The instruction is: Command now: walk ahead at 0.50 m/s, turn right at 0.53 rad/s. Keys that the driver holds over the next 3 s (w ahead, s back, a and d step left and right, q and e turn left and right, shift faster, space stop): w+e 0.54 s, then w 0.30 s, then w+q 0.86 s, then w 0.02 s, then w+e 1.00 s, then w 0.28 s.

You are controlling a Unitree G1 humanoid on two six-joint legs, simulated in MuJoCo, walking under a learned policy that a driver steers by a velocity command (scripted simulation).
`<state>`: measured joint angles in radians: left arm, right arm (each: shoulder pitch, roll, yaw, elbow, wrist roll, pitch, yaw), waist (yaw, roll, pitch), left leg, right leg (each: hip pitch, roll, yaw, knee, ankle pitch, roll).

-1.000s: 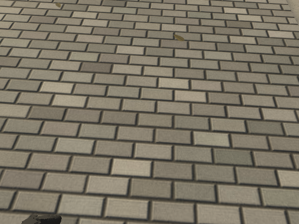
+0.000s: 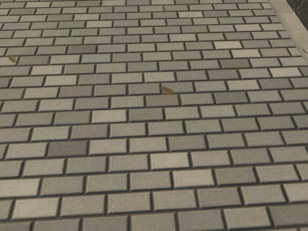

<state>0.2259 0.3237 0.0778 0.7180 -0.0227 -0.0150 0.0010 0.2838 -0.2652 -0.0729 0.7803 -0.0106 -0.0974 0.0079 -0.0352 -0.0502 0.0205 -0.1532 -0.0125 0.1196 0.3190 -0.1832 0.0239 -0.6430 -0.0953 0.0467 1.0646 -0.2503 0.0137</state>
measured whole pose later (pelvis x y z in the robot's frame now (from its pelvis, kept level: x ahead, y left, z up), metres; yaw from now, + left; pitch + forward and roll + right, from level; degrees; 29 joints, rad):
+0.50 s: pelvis +0.25 -0.09 +0.00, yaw -18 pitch +2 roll +1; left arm 0.33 0.27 0.06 0.69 -0.01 -0.04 -0.01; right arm 0.10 -0.31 -0.06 0.72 -0.01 -0.10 0.00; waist 0.05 0.03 0.05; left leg -0.63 0.09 -0.07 0.95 -0.21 -0.04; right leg -0.22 0.10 0.07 0.37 -0.17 -0.10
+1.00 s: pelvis +0.54 -0.13 +0.00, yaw -23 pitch +1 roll +1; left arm 0.20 0.29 0.05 0.68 0.01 -0.07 0.00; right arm 0.34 -0.26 -0.05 0.82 0.01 -0.08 0.02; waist -0.05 -0.04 0.02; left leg -0.18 -0.07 -0.02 0.33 -0.17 0.06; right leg -0.58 -0.07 0.06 0.93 -0.26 0.01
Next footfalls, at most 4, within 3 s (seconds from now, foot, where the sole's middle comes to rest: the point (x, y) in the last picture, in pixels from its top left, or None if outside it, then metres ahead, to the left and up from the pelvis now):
0.26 right None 0.28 -0.17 -0.78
0.76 left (167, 203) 0.61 -0.06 -0.78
1.22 right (230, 172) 0.76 -0.38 -0.78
1.72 left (175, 123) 1.07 -0.14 -0.78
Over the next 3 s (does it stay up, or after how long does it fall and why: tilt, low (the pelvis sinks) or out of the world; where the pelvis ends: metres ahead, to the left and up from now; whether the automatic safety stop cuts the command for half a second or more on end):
stays up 1.63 -0.31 0.00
